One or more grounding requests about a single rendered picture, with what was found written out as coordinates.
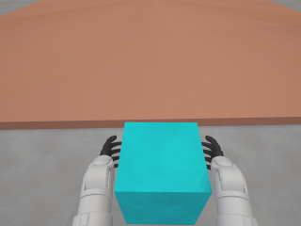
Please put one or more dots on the robot right forearm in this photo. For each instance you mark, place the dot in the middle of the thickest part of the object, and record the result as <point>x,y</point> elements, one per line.
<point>231,194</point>

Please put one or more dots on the left robot hand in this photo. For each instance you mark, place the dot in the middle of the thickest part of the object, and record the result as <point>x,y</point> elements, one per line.
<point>108,145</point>

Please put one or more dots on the carton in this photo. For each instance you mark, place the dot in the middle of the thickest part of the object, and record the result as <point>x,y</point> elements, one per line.
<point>162,177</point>

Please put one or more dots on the robot left forearm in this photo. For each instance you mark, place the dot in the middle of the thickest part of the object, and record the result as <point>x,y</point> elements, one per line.
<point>96,194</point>

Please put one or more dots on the right robot hand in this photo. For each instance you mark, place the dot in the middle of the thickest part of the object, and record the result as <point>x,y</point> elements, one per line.
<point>215,150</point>

